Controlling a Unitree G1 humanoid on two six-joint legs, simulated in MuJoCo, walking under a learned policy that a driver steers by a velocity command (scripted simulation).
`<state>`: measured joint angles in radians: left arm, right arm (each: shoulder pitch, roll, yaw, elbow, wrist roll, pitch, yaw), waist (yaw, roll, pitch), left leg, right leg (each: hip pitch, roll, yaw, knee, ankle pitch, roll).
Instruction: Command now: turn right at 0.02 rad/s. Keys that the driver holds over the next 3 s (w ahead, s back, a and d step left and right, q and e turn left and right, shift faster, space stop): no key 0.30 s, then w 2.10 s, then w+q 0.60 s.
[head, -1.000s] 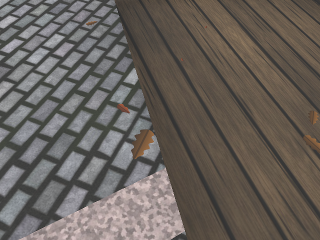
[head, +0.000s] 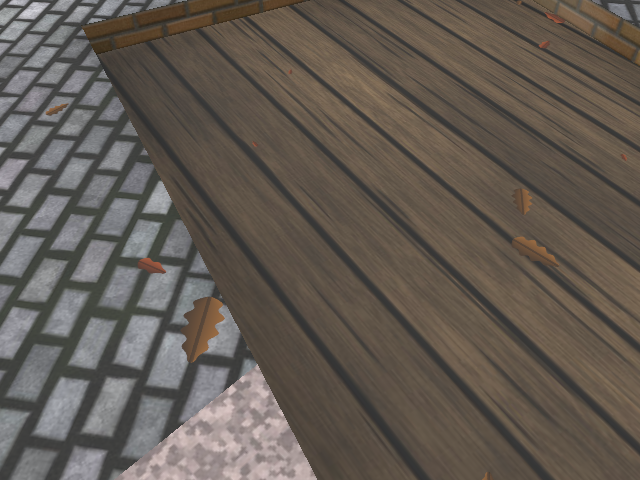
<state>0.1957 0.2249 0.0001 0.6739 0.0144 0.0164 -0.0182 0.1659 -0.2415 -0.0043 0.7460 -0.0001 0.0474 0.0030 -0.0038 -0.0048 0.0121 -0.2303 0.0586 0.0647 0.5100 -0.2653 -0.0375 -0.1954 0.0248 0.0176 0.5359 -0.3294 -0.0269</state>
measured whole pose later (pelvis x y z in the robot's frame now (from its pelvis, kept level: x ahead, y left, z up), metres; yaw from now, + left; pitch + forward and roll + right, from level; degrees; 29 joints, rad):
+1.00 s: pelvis +0.20 +0.07 -0.01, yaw +0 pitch +0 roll +0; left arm 0.40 0.25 0.04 0.98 0.02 -0.06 -0.01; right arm 0.11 -0.25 -0.04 0.85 -0.02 -0.04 0.01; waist 0.05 -0.03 0.05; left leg -0.38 -0.04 0.09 0.58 -0.20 0.09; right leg -0.22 -0.02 0.04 1.03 -0.40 -0.06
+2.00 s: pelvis +0.78 +0.09 -0.15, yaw +0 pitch +3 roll -2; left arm 0.43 0.18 0.02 1.06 -0.02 -0.03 0.04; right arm 0.06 -0.14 0.04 0.62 0.01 -0.08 0.01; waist 0.03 0.01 -0.05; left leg -1.08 0.22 -0.03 1.44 -0.25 0.00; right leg -0.05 0.00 -0.04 0.39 -0.39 0.03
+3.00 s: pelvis +1.36 +0.16 -0.16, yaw +16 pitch +2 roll +0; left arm 0.42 0.19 0.07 1.04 0.00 -0.07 0.04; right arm -0.06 -0.19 -0.08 0.77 0.02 -0.05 0.05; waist 0.04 0.02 0.03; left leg -0.51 -0.08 0.09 0.62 -0.14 0.15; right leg -0.01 -0.08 -0.19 0.84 -0.48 0.02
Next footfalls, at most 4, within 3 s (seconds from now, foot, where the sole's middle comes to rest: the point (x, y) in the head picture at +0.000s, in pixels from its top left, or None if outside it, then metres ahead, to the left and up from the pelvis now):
0.90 left None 0.31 0.14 -0.77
1.58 right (352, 429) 0.70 -0.04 -0.91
2.00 left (221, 305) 0.97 0.28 -0.77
2.48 right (327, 276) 1.17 0.01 -0.91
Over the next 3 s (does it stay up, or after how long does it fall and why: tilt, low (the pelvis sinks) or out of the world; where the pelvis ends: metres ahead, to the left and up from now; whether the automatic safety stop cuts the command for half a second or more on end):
stays up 1.36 0.16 -0.16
